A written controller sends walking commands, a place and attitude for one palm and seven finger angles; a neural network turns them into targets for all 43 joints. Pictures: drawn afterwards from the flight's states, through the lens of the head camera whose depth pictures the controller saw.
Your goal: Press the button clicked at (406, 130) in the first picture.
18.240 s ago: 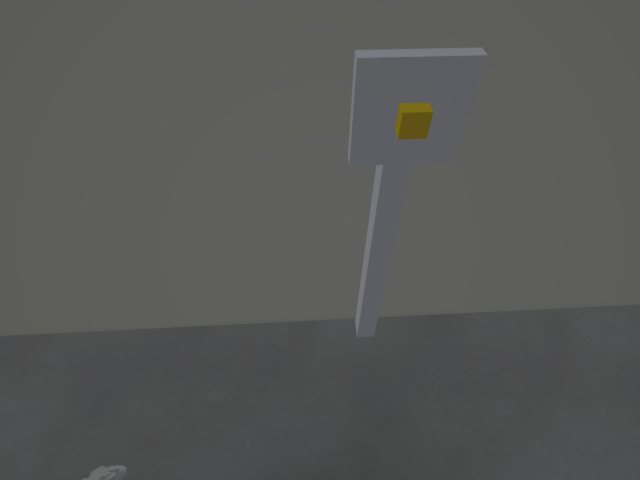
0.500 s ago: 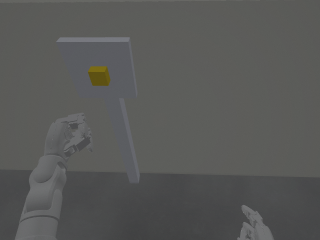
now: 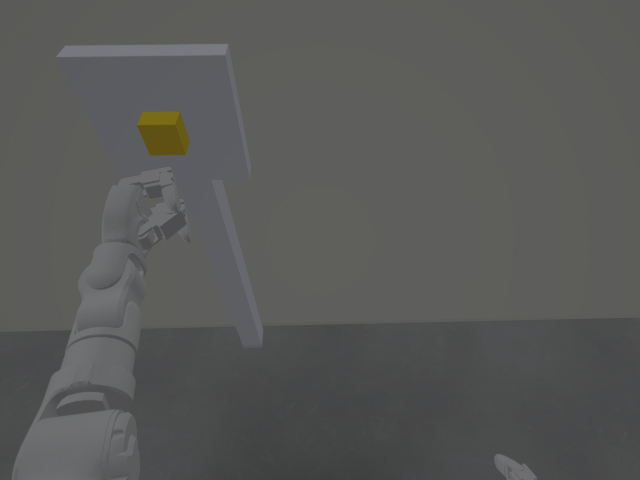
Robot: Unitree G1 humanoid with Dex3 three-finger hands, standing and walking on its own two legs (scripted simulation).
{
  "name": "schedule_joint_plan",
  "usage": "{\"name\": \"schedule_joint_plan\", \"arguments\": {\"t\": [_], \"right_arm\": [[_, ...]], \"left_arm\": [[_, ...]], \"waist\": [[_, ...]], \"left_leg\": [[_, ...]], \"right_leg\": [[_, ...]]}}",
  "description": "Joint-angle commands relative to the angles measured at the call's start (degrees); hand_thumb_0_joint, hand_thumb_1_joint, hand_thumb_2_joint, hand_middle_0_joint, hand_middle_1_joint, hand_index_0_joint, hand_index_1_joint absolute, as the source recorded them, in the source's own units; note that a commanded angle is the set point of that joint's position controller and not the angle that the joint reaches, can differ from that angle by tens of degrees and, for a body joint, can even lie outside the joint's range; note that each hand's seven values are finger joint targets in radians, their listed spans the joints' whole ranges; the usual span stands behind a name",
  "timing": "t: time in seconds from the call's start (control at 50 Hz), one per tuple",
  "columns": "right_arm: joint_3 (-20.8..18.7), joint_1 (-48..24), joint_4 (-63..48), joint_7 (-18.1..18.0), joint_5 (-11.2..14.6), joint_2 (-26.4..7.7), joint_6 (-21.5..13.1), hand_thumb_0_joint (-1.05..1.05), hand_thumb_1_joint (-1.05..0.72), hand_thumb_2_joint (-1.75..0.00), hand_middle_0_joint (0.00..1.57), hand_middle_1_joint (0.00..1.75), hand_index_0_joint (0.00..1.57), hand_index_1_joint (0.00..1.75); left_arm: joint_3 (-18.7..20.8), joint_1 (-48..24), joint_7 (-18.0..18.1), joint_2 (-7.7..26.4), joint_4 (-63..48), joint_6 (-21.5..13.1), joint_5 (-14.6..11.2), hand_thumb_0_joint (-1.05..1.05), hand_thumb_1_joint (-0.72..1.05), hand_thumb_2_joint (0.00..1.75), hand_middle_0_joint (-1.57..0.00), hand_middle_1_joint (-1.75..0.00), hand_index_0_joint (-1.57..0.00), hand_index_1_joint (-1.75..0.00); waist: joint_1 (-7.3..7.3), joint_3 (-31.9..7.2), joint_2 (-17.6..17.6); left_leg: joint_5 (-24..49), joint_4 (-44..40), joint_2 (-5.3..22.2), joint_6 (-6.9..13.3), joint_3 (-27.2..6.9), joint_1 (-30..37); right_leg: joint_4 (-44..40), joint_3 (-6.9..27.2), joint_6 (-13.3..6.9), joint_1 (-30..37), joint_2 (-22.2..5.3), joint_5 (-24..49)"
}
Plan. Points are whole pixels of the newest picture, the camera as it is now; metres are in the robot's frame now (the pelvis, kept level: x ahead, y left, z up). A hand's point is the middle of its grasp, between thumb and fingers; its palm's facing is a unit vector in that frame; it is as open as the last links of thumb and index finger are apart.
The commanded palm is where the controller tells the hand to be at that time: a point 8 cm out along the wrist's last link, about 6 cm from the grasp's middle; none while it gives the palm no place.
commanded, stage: aim a knuckle at the button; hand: left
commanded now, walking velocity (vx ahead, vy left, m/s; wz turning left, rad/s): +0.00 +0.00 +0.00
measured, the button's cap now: (165, 132) +0.55 +0.23 +0.13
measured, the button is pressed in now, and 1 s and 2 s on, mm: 0 0 5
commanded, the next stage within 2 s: press the button with the knuckle in 0.90 s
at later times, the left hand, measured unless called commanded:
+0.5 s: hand (191, 198) +0.45 +0.18 +0.09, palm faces +0.05 -1.00 -0.01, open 3.1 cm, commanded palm +0.42 +0.24 +0.10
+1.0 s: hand (187, 200) +0.44 +0.18 +0.10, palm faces +0.05 -1.00 +0.00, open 3.1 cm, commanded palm +0.42 +0.24 +0.10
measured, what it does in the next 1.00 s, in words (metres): stands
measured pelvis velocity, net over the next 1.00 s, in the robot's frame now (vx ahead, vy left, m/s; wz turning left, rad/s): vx -0.01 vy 0.00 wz -0.01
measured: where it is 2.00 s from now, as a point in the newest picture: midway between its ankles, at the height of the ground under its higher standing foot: outside the picture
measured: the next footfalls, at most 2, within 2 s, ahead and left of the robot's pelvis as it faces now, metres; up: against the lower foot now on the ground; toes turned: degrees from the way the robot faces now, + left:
none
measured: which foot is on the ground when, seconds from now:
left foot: down 0.00-1.00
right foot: down 0.00-1.00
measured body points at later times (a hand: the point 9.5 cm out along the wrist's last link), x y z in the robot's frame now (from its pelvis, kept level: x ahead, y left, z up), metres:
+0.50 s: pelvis +0.00 +0.00 -0.01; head +0.06 +0.00 +0.44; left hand +0.45 +0.24 +0.10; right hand +0.03 -0.26 -0.13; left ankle +0.01 +0.14 -0.72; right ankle -0.01 -0.13 -0.72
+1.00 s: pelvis -0.01 +0.00 -0.01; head +0.04 +0.01 +0.44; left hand +0.43 +0.24 +0.10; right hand +0.07 -0.25 -0.12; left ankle +0.01 +0.14 -0.72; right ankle -0.01 -0.13 -0.72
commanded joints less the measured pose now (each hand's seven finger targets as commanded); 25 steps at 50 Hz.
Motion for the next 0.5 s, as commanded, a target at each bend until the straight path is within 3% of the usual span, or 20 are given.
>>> {"name": "schedule_joint_plan", "arguments": {"t": [0.0, 0.06, 0.1, 0.14, 0.18, 0.22, 0.24, 0.3, 0.32, 0.38, 0.44, 0.46, 0.48], "right_arm": [[-3.16, 1.80, -6.15, -0.08, 0.07, -7.92, -0.98, 0.00, -0.90, -0.90, 0.20, 0.30, 0.20, 0.30], [-3.19, 2.89, -5.94, 0.15, -0.10, -8.04, 0.00, 0.00, -0.90, -0.90, 0.20, 0.30, 0.20, 0.30], [-3.16, 3.72, -5.23, 0.19, -0.11, -8.17, 0.57, 0.00, -0.90, -0.90, 0.20, 0.30, 0.20, 0.30], [-3.21, 4.74, -4.80, 0.15, -0.35, -8.51, 1.10, 0.00, -0.90, -0.90, 0.20, 0.30, 0.20, 0.30], [-3.30, 5.52, -4.38, 0.30, -0.44, -8.37, 1.39, 0.00, -0.90, -0.90, 0.20, 0.30, 0.20, 0.30], [-3.52, 6.35, -4.72, 0.71, -0.68, -8.47, 1.64, 0.00, -0.90, -0.90, 0.20, 0.30, 0.20, 0.30], [-3.59, 6.83, -4.74, 0.87, -0.91, -8.75, 1.89, 0.00, -0.90, -0.90, 0.20, 0.30, 0.20, 0.30], [-3.83, 6.96, -5.83, 1.48, -0.81, -8.52, 2.65, 0.00, -0.90, -0.90, 0.20, 0.30, 0.20, 0.30], [-3.97, 7.10, -6.26, 1.62, -0.78, -8.66, 2.87, 0.00, -0.90, -0.90, 0.20, 0.30, 0.20, 0.30], [-3.84, 7.11, -6.93, 1.54, -0.67, -8.88, 3.78, 0.00, -0.90, -0.90, 0.20, 0.30, 0.20, 0.30], [-3.90, 6.71, -7.47, 1.22, -0.60, -8.76, 4.08, 0.00, -0.90, -0.90, 0.20, 0.30, 0.20, 0.30], [-3.92, 6.47, -7.68, 1.25, -0.57, -8.38, 3.96, 0.00, -0.90, -0.90, 0.20, 0.30, 0.20, 0.30], [-4.00, 6.53, -7.41, 1.20, -0.47, -8.21, 3.86, 0.00, -0.90, -0.90, 0.20, 0.30, 0.20, 0.30]], "left_arm": [[3.78, -26.17, 0.68, 13.20, -9.26, -5.54, -0.37, 0.00, 0.90, 0.90, -1.30, -1.50, -1.30, -1.50], [4.40, -27.82, 0.96, 14.14, -5.84, -6.27, 0.44, 0.00, 0.90, 0.90, -1.30, -1.50, -1.30, -1.50], [4.40, -31.96, 0.85, 14.85, -2.54, -6.66, 0.95, 0.00, 0.90, 0.90, -1.30, -1.50, -1.30, -1.50], [5.10, -35.47, 0.84, 16.31, 0.21, -7.62, 1.42, 0.00, 0.90, 0.90, -1.30, -1.50, -1.30, -1.50], [3.89, -39.32, 0.65, 15.21, 2.43, -8.57, 1.96, 0.00, 0.90, 0.90, -1.30, -1.50, -1.30, -1.50], [4.99, -36.34, 0.52, 15.13, 4.09, -9.16, 1.78, 0.00, 0.90, 0.90, -1.30, -1.50, -1.30, -1.50], [6.51, -35.82, 0.53, 17.08, 4.00, -9.68, 1.84, 0.00, 0.90, 0.90, -1.30, -1.50, -1.30, -1.50], [5.39, -33.56, -0.02, 15.20, 2.76, -9.70, 1.84, 0.00, 0.90, 0.90, -1.30, -1.50, -1.30, -1.50], [6.56, -32.05, 0.11, 16.40, 1.77, -9.60, 1.71, 0.00, 0.90, 0.90, -1.30, -1.50, -1.30, -1.50], [7.68, -30.79, 0.21, 17.54, 2.37, -8.48, 1.22, 0.00, 0.90, 0.90, -1.30, -1.50, -1.30, -1.50], [8.23, -33.80, 0.61, 19.64, -2.39, -9.30, 1.88, 0.00, 0.90, 0.90, -1.30, -1.50, -1.30, -1.50], [6.93, -34.87, 0.67, 18.16, -4.92, -9.82, 1.89, 0.00, 0.90, 0.90, -1.30, -1.50, -1.30, -1.50], [6.74, -33.90, 0.73, 17.56, -4.90, -9.98, 1.67, 0.00, 0.90, 0.90, -1.30, -1.50, -1.30, -1.50]], "waist": [[-0.55, -19.77, -0.25], [-0.84, -20.17, -0.53], [-2.00, -18.53, 0.14], [-2.62, -18.83, -1.97], [-3.32, -20.30, 0.91], [-2.37, -22.65, 1.33], [-2.04, -23.89, 0.57], [-1.49, -24.91, 2.34], [-0.85, -25.53, 1.99], [-1.23, -22.27, -2.57], [-1.51, -22.67, 0.67], [-1.70, -24.75, 3.33], [-1.78, -24.97, 3.45]], "left_leg": [[15.87, -2.72, -2.69, 2.46, 0.52, 10.03], [15.95, -2.19, -2.61, 2.53, 0.59, 8.85], [14.54, -1.78, -2.55, 2.57, 0.63, 7.75], [13.31, -1.32, -2.42, 2.76, 0.23, 6.71], [13.45, -0.79, -2.37, 2.58, 0.02, 7.47], [14.82, -0.20, -2.38, 2.51, 0.16, 8.25], [15.81, 0.08, -2.26, 2.55, -0.06, 8.04], [17.42, 0.24, -2.15, 2.41, 0.38, 8.10], [18.31, 0.33, -2.13, 2.45, 0.42, 7.98], [15.28, -0.37, -2.15, 2.83, 0.88, 3.96], [14.17, -0.29, -2.18, 2.96, 0.89, 5.11], [15.53, -0.17, -2.16, 2.87, 0.88, 7.24], [15.87, 0.04, -2.01, 2.72, 0.67, 8.34]], "right_leg": [[-4.00, -0.89, -1.51, 3.84, 2.74, 21.89], [-3.43, -0.81, -1.52, 3.20, 2.90, 21.95], [-3.43, -0.74, -1.50, 1.20, 2.98, 20.58], [-3.12, -0.77, -1.50, 0.31, 3.18, 18.92], [-2.42, -0.86, -1.63, -1.44, 3.25, 18.41], [-1.95, -0.90, -1.80, -1.14, 3.46, 19.32], [-1.37, -1.03, -1.85, -0.37, 3.58, 20.11], [-0.79, -1.12, -1.87, -0.18, 3.66, 21.64], [-0.69, -1.06, -1.95, 0.70, 3.74, 22.55], [-1.49, -0.94, -1.49, 1.85, 3.79, 21.89], [-1.51, -0.58, -1.67, 1.34, 3.87, 20.31], [-1.30, -0.54, -1.72, 1.17, 3.92, 21.11], [-1.38, -0.73, -1.78, 0.60, 4.05, 20.88]]}}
